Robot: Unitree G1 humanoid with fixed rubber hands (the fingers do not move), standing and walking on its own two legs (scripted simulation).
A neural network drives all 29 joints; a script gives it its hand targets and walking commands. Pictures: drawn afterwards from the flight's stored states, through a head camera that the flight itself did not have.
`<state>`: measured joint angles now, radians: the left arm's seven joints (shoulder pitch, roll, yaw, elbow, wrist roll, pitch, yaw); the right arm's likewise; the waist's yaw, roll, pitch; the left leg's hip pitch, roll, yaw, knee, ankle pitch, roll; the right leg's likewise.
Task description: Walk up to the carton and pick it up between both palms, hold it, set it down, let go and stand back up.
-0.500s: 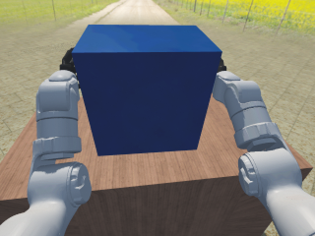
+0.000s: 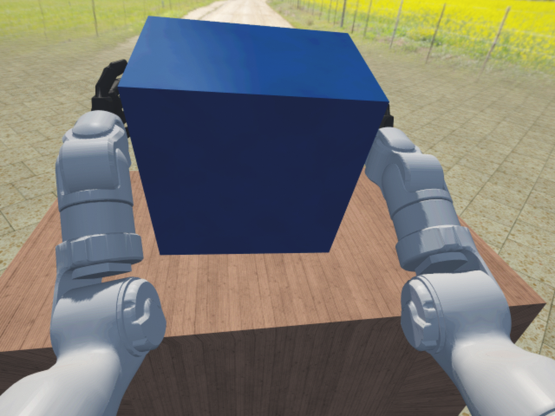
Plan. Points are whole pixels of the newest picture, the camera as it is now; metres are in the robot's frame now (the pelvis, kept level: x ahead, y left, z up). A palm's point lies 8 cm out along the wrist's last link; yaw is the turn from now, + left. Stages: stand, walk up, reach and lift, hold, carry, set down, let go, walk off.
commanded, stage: set down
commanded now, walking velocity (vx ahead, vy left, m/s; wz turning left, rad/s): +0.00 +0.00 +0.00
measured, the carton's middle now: (249, 149) +0.38 +0.02 +0.28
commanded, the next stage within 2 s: none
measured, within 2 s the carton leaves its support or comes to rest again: neither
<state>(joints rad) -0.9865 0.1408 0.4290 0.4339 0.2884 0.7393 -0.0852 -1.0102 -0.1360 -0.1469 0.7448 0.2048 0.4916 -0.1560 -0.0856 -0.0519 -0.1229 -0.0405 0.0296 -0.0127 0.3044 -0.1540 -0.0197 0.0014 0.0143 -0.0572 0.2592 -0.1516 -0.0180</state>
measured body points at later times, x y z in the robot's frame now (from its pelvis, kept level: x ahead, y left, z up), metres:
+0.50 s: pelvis +0.01 +0.01 +0.00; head -0.04 +0.05 +0.44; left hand +0.41 +0.19 +0.24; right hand +0.40 -0.16 +0.21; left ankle +0.02 +0.13 -0.75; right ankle +0.00 -0.10 -0.75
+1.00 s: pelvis +0.01 +0.01 +0.00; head -0.02 +0.04 +0.45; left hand +0.43 +0.20 +0.21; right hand +0.42 -0.15 +0.18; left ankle +0.02 +0.13 -0.75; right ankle +0.00 -0.10 -0.75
